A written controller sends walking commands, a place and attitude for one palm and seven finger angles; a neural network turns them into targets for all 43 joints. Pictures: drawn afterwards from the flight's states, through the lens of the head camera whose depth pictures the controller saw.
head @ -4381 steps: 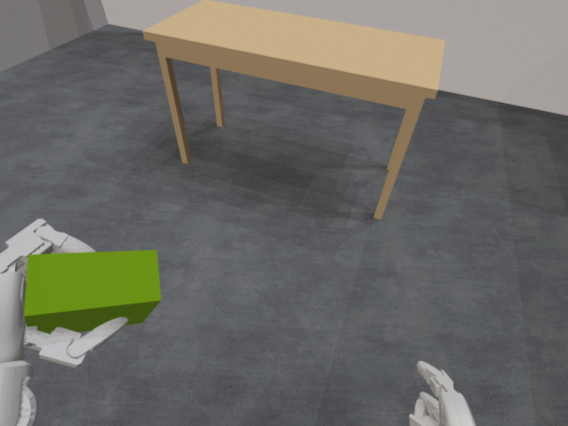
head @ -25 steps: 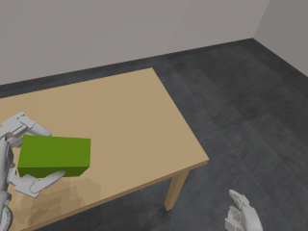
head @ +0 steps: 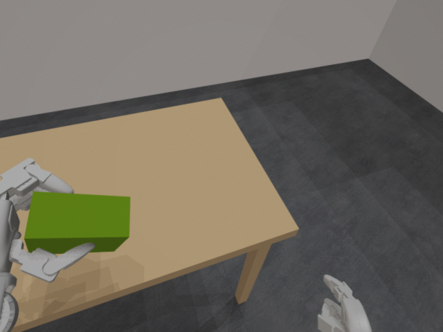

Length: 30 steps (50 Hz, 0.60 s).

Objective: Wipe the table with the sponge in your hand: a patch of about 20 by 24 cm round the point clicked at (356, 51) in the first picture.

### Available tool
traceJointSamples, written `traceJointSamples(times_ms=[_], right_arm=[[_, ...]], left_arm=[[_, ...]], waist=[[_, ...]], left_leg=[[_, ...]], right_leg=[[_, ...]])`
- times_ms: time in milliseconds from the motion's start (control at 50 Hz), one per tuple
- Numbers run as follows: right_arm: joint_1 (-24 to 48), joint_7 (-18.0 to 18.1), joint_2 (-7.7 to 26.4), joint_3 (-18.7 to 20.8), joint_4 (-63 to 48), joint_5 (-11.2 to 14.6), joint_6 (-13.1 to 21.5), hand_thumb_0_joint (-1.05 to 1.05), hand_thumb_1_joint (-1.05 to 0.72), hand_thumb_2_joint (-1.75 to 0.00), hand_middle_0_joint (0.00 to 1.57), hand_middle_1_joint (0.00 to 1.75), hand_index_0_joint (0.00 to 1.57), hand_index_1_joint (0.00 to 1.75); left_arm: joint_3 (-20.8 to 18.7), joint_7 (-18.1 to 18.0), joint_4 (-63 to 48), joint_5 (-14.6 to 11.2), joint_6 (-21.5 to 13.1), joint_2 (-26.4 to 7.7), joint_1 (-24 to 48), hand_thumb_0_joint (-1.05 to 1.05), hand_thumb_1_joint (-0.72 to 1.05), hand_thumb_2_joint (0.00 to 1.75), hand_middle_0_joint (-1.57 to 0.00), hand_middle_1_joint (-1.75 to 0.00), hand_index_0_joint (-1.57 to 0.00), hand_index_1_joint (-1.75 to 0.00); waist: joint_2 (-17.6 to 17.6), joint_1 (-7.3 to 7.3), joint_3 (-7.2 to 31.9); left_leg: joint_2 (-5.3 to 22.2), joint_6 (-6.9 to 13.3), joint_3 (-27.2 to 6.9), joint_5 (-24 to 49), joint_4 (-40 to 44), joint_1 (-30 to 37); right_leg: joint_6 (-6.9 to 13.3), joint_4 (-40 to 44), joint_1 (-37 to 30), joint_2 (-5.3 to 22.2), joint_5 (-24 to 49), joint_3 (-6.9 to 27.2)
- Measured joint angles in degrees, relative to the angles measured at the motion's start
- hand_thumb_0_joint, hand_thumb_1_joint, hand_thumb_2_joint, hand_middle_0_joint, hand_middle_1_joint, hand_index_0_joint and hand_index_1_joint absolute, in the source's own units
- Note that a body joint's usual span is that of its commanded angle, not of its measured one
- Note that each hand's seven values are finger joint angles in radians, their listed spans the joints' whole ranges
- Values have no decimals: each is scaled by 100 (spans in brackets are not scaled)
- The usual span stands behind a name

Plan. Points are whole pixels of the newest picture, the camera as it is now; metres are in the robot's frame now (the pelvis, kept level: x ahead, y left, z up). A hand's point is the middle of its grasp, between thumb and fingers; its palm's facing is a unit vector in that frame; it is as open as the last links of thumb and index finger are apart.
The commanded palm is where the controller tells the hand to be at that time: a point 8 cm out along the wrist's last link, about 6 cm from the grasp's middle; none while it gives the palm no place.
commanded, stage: shuffle to correct the standing spot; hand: left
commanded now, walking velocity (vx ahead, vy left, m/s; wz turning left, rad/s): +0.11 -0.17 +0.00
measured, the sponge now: (93, 226) +0.23 +0.20 +0.13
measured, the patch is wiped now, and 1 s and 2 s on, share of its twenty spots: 0.00 0.00 0.00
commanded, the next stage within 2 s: none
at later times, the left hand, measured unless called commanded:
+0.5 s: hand (44, 221) +0.22 +0.25 +0.16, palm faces +0.29 -0.86 -0.41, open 10.0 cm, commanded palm +0.16 +0.29 +0.18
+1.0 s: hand (40, 224) +0.21 +0.25 +0.16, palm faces +0.30 -0.86 -0.41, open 10.0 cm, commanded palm +0.15 +0.29 +0.18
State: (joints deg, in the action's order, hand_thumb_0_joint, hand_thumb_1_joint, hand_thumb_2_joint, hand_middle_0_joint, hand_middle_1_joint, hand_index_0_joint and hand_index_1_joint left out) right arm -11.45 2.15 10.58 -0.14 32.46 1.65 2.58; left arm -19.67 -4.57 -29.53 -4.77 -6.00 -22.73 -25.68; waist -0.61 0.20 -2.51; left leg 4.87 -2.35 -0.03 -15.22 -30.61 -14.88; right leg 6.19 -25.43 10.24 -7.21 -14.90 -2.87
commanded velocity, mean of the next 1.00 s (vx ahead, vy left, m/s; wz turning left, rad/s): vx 0.10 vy -0.17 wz -0.02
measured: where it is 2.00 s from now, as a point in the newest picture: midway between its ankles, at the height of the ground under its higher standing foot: outside the picture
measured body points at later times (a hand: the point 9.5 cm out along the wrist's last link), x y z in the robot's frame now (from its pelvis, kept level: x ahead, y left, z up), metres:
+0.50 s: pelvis +0.00 +0.01 +0.00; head +0.02 +0.02 +0.45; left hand +0.20 +0.29 +0.18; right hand +0.17 -0.22 -0.08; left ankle +0.01 +0.15 -0.73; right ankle -0.01 -0.05 -0.74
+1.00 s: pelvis -0.01 +0.01 +0.00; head +0.01 +0.03 +0.45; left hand +0.19 +0.30 +0.18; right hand +0.17 -0.21 -0.08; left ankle +0.01 +0.15 -0.73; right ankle -0.01 -0.05 -0.73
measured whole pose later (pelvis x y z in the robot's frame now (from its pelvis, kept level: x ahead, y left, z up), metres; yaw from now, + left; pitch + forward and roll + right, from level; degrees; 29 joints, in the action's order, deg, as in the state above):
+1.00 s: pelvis -0.01 +0.01 +0.00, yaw +0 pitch -1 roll -1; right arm -11.6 1.7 10.4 0.0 31.6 1.9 2.5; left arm -20.5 -4.0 -30.0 -4.9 -5.9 -23.8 -26.5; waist -0.3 -0.2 -2.7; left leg 4.5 -2.1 0.0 -14.8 -30.9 -15.6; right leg 5.4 -24.7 10.4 -6.8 -13.9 -2.9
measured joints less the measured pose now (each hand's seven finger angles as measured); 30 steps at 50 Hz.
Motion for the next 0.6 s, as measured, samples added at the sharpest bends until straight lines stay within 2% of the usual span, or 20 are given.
traceJointSamples(times_ms=[340,600], right_arm=[[-49,-3,3,-16,-36,0,33,2,-90,-90,21,30,21,30],[-42,-23,32,25,-70,20,17,2,-90,-90,21,30,21,30]], left_arm=[[-33,54,-3,6,25,-85,-73,-1,-52,106,-76,-137,-77,-137],[-94,63,-59,-48,-10,-135,-180,-1,-52,106,-76,-137,-77,-137]], waist=[[-37,-32,-7],[42,-82,11]], left_leg=[[-78,15,19,45,48,-16],[-37,15,-31,15,-51,-87]], right_leg=[[-70,17,24,82,23,11],[-36,53,24,36,55,-31]])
